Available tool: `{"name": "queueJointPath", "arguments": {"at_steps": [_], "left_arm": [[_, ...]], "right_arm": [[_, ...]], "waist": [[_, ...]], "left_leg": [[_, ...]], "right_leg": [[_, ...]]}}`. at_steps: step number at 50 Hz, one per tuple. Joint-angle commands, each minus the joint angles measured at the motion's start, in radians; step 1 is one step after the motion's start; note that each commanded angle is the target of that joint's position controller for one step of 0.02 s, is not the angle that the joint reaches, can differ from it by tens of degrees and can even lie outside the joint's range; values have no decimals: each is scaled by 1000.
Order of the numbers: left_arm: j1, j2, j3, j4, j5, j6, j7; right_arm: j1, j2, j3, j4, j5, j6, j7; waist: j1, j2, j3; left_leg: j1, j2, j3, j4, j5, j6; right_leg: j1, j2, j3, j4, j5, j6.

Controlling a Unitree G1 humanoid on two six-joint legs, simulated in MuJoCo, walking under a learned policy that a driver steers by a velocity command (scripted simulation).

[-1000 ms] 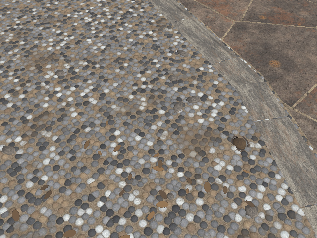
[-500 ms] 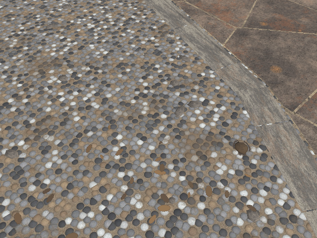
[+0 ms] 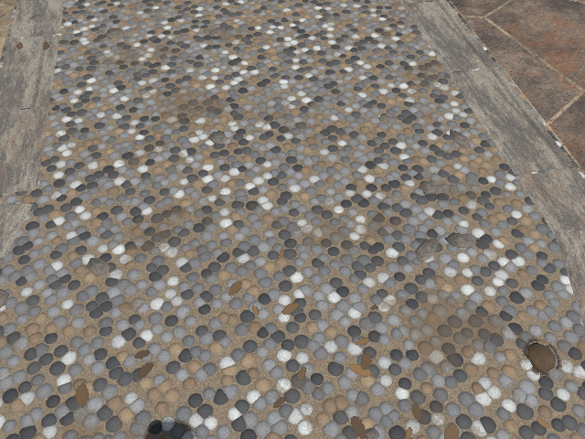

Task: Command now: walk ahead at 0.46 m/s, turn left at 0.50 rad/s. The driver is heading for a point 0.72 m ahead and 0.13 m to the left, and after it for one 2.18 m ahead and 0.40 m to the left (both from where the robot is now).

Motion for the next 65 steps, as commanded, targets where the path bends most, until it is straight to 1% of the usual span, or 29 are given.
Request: {"name": "queueJointPath", "arguments": {"at_steps": [1, 5, 7, 8, 9, 10, 11, 13, 15, 19, 25, 30, 32, 34, 35, 36, 37, 38, 40, 41, 44, 47, 52, 56, 58, 59, 60, 62, 65], "left_arm": [[7, 179, 32, -52, -11, -4, 12], [-6, 225, 47, -76, -22, 17, 16], [-53, 260, 58, -107, -24, 32, 20], [-67, 258, 56, -124, -23, 28, 18], [9, 105, 18, -167, 9, 8, -3], [-25, 110, 8, -217, -32, -45, -19], [-169, 182, 31, -259, -72, -75, -27], [-183, 188, 38, -259, -54, -83, -13], [-126, 202, 55, -253, -32, -49, -10], [-234, 160, 50, -309, 2, -14, -2], [-441, 123, 29, -363, -14, -31, -24], [-536, 157, 28, -415, -21, -48, -54], [-497, 172, 32, -413, -24, -54, -62], [-293, 224, 59, -359, -22, -57, -57], [-105, 271, 72, -324, -8, -56, -50], [35, 346, 98, -292, -4, -44, -49], [52, 263, 77, -267, -26, -35, -55], [-35, 211, 60, -284, -36, -29, -51], [-173, 164, 39, -311, -19, -21, -52], [-203, 150, 32, -315, -6, -25, -54], [-209, 163, 31, -290, -2, -33, -56], [-209, 199, 39, -271, -7, -18, -38], [-134, 214, 38, -222, -23, 12, -25], [-154, 202, 34, -206, -34, 32, -20], [4, 128, 10, -189, 4, 14, -25], [36, 95, -7, -168, -5, 19, -25], [-34, 147, 5, -180, -20, 37, -25], [-110, 173, 18, -196, -25, 79, -9], [-87, 144, 19, -174, -19, 117, 12]], "right_arm": [[-170, 2, 17, -123, -5, -11, 24], [-149, -49, -5, -162, -4, -8, 50], [71, -138, -51, -123, 1, 0, 50], [225, -202, -88, -83, 2, 10, 32], [260, -288, -102, -70, 2, 16, 9], [270, -276, -87, -99, -17, 1, 10], [248, -209, -69, -90, -29, -16, 11], [91, -137, -47, -118, -21, -43, 17], [24, -111, -34, -142, -32, -49, 13], [99, -152, -40, -126, -22, -52, -17], [223, -150, -32, -80, -18, -45, -32], [307, -155, -31, -40, -20, -30, -38], [303, -170, -35, -38, -23, -19, -45], [255, -174, -31, -53, -26, -13, -43], [225, -149, -16, -78, -35, -16, -39], [370, -53, 11, -70, -26, -34, -29], [362, -92, 10, -62, -11, -48, -26], [258, -168, -9, -88, 8, -56, -24], [146, -152, -9, -117, -12, -57, -27], [158, -143, -15, -114, -22, -50, -31], [219, -83, -6, -101, -31, -30, -41], [149, -53, 9, -125, -39, -28, -42], [11, -71, 9, -153, -35, -26, -29], [63, -119, -10, -135, -53, -36, -24], [127, -212, -26, -130, -73, -30, -39], [163, -127, -6, -114, -66, -15, -39], [161, -75, 11, -106, -50, -7, -31], [73, -105, 9, -110, -47, 0, -27], [-71, -130, 1, -126, -59, 14, -38]], "waist": [[1, -60, 150], [-71, -125, 69], [-202, -155, -67], [-282, -115, -138], [-180, 177, -217], [-171, 154, -392], [-201, 82, -258], [-99, -59, -82], [-32, -41, -58], [-47, -12, -7], [-148, 46, 19], [-173, 50, 41], [-141, 71, 24], [-29, 79, -105], [55, 38, -251], [33, -212, -414], [46, -263, -415], [42, -175, -224], [-15, -49, -32], [-51, -73, -6], [-100, -97, -25], [-93, -107, -53], [-37, -113, -73], [-88, -86, -87], [-33, 107, -236], [-67, 195, -332], [-89, 166, -299], [-71, 80, -189], [-14, 117, -112]], "left_leg": [[-37, -8, 67, -120, 49, 14], [142, -105, 160, -182, -60, 86], [441, -174, 169, -217, -90, 143], [713, -167, 84, -284, -79, 180], [1038, 93, -394, -320, -178, 315], [1131, 246, -866, -552, -367, 434], [1052, 213, -759, -617, -340, 358], [729, 127, -494, -624, -127, 286], [547, 68, -373, -649, -17, 259], [430, 27, -249, -687, 100, 255], [470, -13, -175, -678, 10, 168], [724, 89, -256, -575, 122, 171], [777, 108, -265, -525, 271, 154], [744, 46, -207, -326, 585, 121], [579, -4, -172, -86, 459, 91], [183, -172, -89, 309, -46, 2], [7, -191, -155, 430, -508, 3], [-80, -124, -155, 480, -451, 12], [-44, -36, -82, 372, -302, 8], [20, -9, -79, 321, -269, 1], [129, -11, -39, 207, -253, -42], [187, -26, -1, -32, -83, -61], [262, -71, -4, -276, 107, -49], [402, -90, -4, -451, 169, 8], [789, 144, -214, -345, 856, 156], [849, 245, -325, -358, 845, 268], [796, 237, -361, -405, 669, 274], [638, 200, -341, -485, 304, 220], [375, 114, -229, -578, 35, 155]], "right_leg": [[-96, -290, 49, -93, 462, -107], [3, -315, -25, 108, 1015, -79], [-46, -310, -29, 418, 1169, -57], [-222, -266, -28, 677, 971, -20], [-642, -91, -2, 1089, -21, 34], [-795, 22, 263, 1288, -263, 30], [-905, -37, 327, 1285, -175, -3], [-829, -123, 317, 1113, -25, -18], [-690, -167, 330, 1003, 15, 0], [-706, -163, 277, 769, 158, 65], [-647, -97, 239, 368, 518, 50], [-770, -80, 245, 274, 374, -1], [-714, -60, 230, 251, 283, -30], [-408, -17, 190, 222, 301, -86], [-104, -144, 320, 274, 342, -156], [316, -377, 734, 252, 204, -319], [353, -429, 957, 111, 40, -328], [208, -393, 836, 83, -54, -270], [-99, -310, 622, 11, 76, -226], [-187, -279, 553, -6, 238, -212], [-290, -238, 377, 1, 758, -219], [-315, -187, 252, 12, 894, -192], [-226, -197, 254, 47, 754, -163], [-192, -183, 289, 212, 630, -108], [-416, -55, 230, 457, 200, -7], [-476, -26, 241, 598, -186, 34], [-524, -37, 273, 685, -383, 55], [-568, -73, 286, 726, -341, 70], [-400, -79, 250, 565, -155, 81]]}}
Velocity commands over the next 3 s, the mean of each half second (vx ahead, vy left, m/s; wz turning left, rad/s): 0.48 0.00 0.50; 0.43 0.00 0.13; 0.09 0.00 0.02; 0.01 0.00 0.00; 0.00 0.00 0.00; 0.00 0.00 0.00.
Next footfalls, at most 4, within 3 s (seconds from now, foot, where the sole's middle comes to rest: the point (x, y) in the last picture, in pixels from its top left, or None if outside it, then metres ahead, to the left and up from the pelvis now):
0.16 left None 0.27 0.13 -0.77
0.70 right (320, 389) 0.62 0.01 -0.77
1.14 left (214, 335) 0.74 0.28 -0.77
1.40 right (318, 342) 0.74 0.02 -0.77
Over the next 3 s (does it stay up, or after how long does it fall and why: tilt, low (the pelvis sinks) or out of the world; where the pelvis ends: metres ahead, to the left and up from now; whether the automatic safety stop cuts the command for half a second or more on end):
stays up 0.71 0.13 0.00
